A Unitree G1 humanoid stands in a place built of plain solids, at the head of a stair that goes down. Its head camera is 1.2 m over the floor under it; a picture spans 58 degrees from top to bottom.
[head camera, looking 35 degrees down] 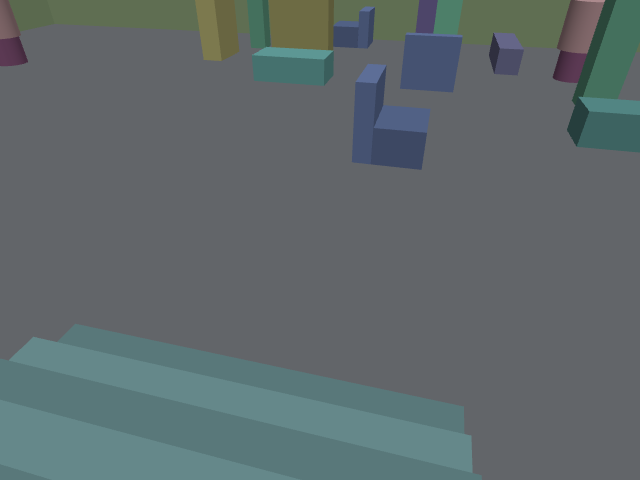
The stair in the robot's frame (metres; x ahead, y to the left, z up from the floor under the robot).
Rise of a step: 0.16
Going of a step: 0.26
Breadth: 2.36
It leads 14 degrees to the right of straight ahead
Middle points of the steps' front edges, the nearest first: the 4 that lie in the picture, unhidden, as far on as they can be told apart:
0.88 0.59 -0.32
1.13 0.53 -0.48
1.38 0.46 -0.64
1.64 0.40 -0.80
